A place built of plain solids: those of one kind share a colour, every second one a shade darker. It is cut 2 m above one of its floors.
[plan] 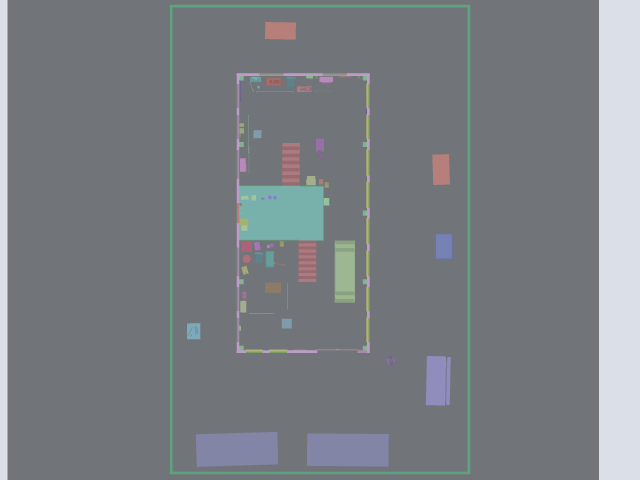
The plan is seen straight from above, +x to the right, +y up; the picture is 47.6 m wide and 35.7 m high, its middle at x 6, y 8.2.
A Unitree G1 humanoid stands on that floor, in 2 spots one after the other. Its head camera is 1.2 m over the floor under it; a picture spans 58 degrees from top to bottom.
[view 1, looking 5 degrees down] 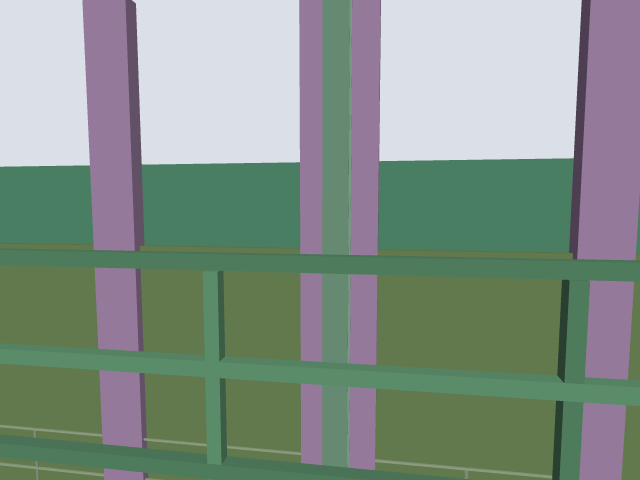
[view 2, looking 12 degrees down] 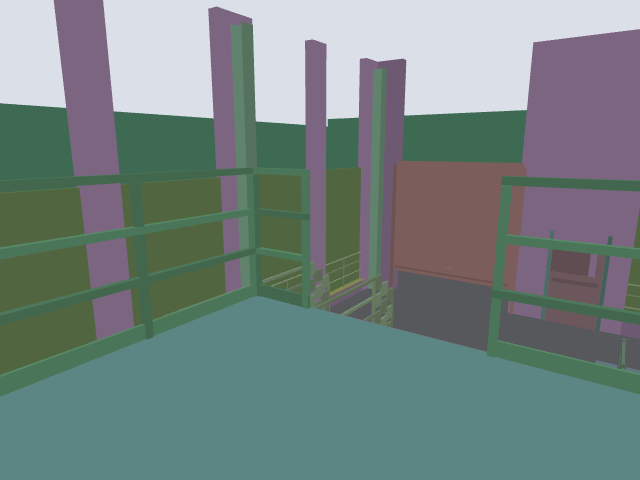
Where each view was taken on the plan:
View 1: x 5.06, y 9.69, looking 9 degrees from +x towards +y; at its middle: wall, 4.52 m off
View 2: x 3.85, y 10.71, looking -55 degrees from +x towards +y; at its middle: wall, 10.07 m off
